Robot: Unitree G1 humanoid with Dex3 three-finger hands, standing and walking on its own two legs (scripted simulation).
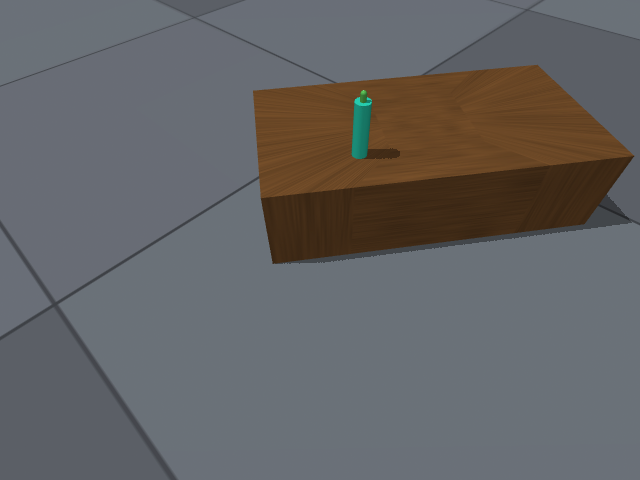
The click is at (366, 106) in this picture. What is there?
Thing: necked bottle
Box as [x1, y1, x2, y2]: [352, 90, 371, 158]
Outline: 362,90 360,96 354,100 352,155 356,158 364,157 367,151 371,100 366,96 366,91
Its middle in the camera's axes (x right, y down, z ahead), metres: +0.14 -0.41 +1.35
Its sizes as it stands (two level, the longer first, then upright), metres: 0.058 0.058 0.248
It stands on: a support 0.36 m high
